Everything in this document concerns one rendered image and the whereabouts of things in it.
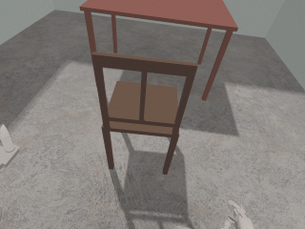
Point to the table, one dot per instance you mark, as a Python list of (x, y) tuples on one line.
[(210, 14)]

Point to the right robot hand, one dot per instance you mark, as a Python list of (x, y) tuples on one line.
[(240, 215)]

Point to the left robot hand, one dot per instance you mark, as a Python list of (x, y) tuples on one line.
[(8, 151)]

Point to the chair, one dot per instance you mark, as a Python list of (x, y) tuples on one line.
[(141, 108)]

